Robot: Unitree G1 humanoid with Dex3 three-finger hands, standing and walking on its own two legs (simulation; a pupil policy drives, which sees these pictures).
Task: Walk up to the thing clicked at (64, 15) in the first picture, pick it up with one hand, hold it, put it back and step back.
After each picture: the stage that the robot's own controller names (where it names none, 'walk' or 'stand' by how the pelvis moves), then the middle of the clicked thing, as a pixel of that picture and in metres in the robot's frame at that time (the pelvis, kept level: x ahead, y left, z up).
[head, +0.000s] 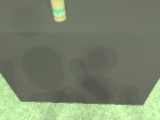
stand; (58, 8) +0.80 +0.15 +0.06
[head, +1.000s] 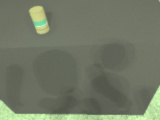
walk; (39, 20) +0.69 +0.25 +0.08
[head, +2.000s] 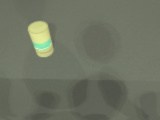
stand; (41, 39) +0.48 +0.18 +0.10
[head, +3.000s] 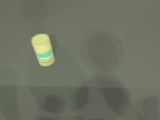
stand; (43, 50) +0.49 +0.18 +0.06
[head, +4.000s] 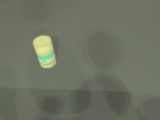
stand; (45, 52) +0.47 +0.18 +0.07
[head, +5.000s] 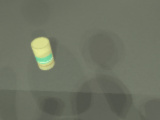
stand; (43, 54) +0.47 +0.18 +0.06
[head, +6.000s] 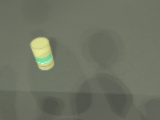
stand; (43, 54) +0.46 +0.19 +0.06
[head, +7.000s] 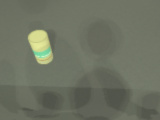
rise first; (41, 47) +0.47 +0.19 +0.07
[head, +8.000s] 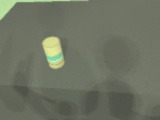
go down; (54, 53) +0.48 +0.18 +0.07
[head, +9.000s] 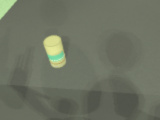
go down; (55, 52) +0.47 +0.17 +0.07
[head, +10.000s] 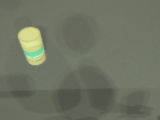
go down; (33, 47) +0.46 +0.16 +0.09
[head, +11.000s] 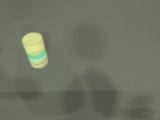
approach; (36, 51) +0.46 +0.17 +0.08
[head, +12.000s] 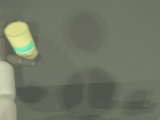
close; (22, 42) +0.46 +0.19 +0.11
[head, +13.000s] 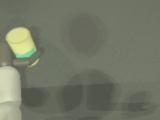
lift; (24, 48) +0.44 +0.19 +0.11
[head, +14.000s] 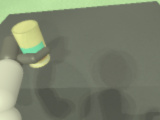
lift; (32, 44) +0.35 +0.15 +0.25
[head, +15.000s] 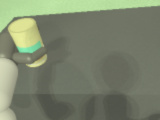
hold; (29, 43) +0.34 +0.16 +0.27
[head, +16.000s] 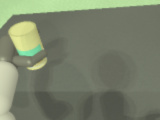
hold; (29, 46) +0.34 +0.16 +0.25
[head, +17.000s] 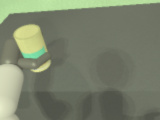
crouch; (33, 49) +0.34 +0.15 +0.24
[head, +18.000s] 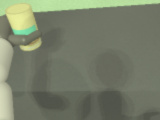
crouch; (25, 27) +0.39 +0.18 +0.28
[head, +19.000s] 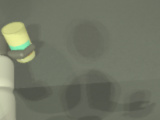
lower; (19, 43) +0.46 +0.19 +0.13
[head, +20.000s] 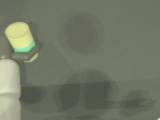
lower; (23, 43) +0.46 +0.18 +0.11
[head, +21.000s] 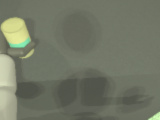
lower; (19, 39) +0.47 +0.19 +0.11
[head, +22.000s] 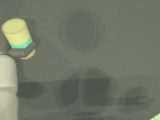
lower; (20, 39) +0.47 +0.19 +0.11
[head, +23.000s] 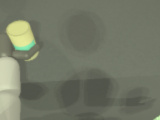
loosen; (24, 41) +0.46 +0.18 +0.11
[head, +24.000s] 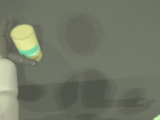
withdraw; (27, 45) +0.46 +0.17 +0.11
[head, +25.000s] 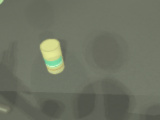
sink last; (53, 57) +0.43 +0.15 +0.09
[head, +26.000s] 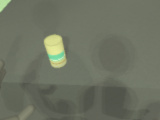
stand; (55, 51) +0.47 +0.16 +0.08
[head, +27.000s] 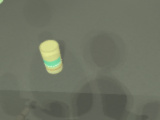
stand; (51, 57) +0.44 +0.16 +0.07
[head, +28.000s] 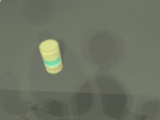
stand; (51, 57) +0.44 +0.16 +0.07
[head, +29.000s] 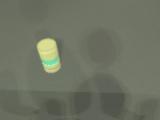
stand; (49, 56) +0.44 +0.16 +0.07
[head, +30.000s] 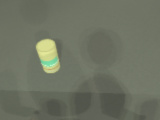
stand; (48, 56) +0.44 +0.16 +0.07
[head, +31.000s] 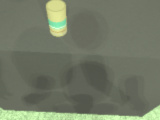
walk; (57, 19) +0.55 +0.11 +0.08
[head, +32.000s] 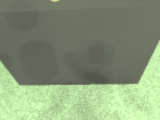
walk; out of the picture +0.87 +0.20 +0.09
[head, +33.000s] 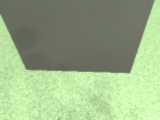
stand; out of the picture +1.15 +0.17 +0.09
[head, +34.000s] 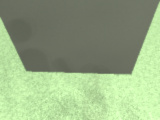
stand; out of the picture +1.12 +0.14 +0.06
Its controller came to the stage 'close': yes
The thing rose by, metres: 0.21
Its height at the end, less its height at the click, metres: +0.00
